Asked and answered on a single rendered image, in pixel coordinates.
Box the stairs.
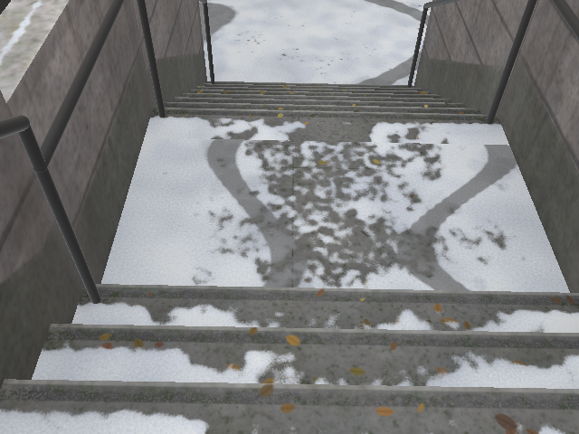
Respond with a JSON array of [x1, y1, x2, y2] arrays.
[[164, 81, 481, 114], [0, 284, 579, 434]]

